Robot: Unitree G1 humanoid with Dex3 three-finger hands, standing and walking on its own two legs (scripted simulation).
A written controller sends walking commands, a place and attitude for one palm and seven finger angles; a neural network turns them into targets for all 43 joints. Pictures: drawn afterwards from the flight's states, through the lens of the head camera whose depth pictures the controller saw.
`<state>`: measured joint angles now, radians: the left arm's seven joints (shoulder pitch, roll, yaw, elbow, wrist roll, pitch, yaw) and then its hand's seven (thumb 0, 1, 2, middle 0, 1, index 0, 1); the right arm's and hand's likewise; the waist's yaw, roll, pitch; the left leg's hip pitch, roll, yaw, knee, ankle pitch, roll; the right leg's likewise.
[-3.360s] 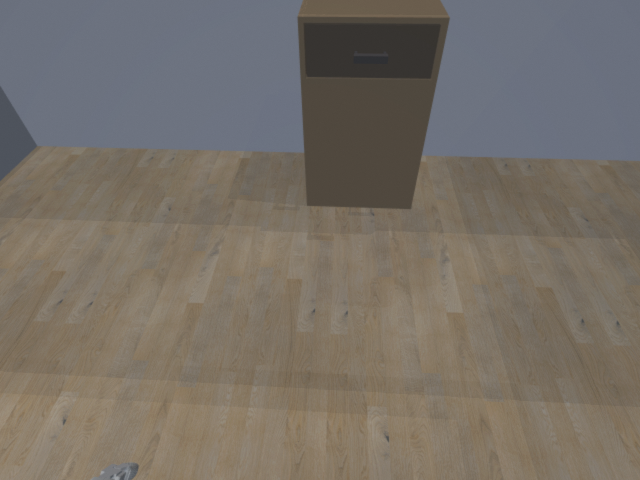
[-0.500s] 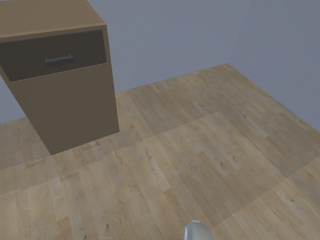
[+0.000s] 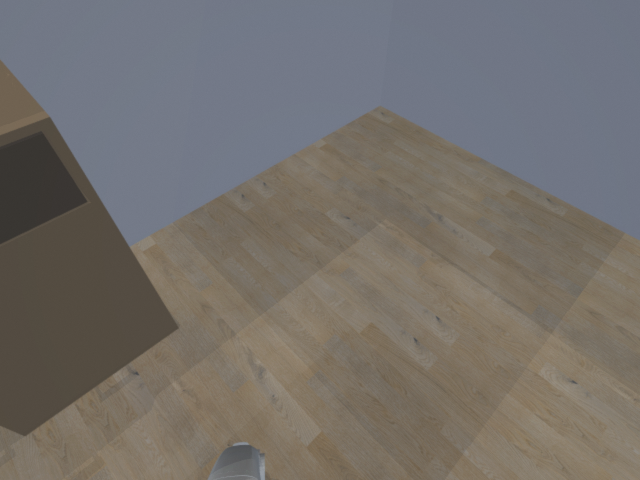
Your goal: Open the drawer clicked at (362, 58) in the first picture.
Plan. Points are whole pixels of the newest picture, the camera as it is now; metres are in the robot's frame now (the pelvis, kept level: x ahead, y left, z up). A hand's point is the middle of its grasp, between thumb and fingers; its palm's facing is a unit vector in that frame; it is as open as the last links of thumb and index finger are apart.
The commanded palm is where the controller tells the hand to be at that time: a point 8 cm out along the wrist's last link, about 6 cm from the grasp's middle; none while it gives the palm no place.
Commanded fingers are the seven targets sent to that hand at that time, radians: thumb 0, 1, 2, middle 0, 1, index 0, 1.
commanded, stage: turn to face it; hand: left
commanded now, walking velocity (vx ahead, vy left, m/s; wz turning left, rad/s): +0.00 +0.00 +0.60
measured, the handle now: out of the picture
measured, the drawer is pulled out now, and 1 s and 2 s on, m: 0.00 0.00 0.00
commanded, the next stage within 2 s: take the last steps up to it in 1.30 s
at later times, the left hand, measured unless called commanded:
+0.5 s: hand out of the picture +0.14 +0.26 -0.17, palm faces +0.25 -0.95 -0.20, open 7.4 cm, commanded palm none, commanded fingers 0.00 0.90 0.90 -0.20 -0.30 -0.20 -0.30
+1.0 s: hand out of the picture +0.06 +0.18 -0.14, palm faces +0.52 -0.80 -0.29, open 7.4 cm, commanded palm none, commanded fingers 0.00 0.90 0.90 -0.20 -0.30 -0.20 -0.30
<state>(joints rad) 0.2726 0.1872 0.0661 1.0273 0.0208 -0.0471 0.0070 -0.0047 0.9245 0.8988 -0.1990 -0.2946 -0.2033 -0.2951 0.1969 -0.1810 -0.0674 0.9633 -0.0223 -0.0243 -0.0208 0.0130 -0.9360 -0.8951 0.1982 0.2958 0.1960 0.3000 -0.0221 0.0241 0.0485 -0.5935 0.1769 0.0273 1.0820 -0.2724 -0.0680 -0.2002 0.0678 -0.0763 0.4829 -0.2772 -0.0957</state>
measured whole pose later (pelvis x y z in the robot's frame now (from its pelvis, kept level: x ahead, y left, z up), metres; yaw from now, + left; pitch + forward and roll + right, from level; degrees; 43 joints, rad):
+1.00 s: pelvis +0.10 -0.02 +0.01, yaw +31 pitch -1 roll +3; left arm 0.23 0.17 0.03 0.90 0.02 0.01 0.02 0.00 0.90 0.90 -0.20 -0.29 -0.21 -0.30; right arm 0.21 -0.27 -0.10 0.95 -0.02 0.09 0.02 0.00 -0.91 -0.90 0.20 0.30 0.19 0.30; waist -0.01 0.02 0.07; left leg -0.46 0.04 0.02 1.03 -0.40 -0.08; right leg -0.19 -0.13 -0.20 0.52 -0.30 -0.02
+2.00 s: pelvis +0.13 +0.06 +0.00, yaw +47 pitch +0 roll +0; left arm 0.50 0.08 0.02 1.15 0.03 -0.06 0.01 0.00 0.91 0.90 -0.20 -0.29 -0.20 -0.30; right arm 0.24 -0.18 -0.07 1.08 -0.02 0.02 0.03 0.01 -0.91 -0.90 0.19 0.30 0.19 0.30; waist 0.05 0.02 0.04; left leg -0.48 0.09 0.08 0.76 -0.22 -0.01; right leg 0.02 -0.05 -0.18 0.33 -0.33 0.01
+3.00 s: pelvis +0.21 +0.20 -0.01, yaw +45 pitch -1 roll +0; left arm 0.18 0.20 0.06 1.01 0.03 0.04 0.03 0.00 0.91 0.90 -0.20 -0.29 -0.21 -0.30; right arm 0.21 -0.20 -0.06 1.00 -0.01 0.02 -0.01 0.00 -0.91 -0.90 0.19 0.30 0.19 0.30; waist 0.03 0.00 0.04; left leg -0.22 0.03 0.03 0.59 -0.38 -0.02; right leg -0.39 -0.08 -0.13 0.52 -0.12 -0.01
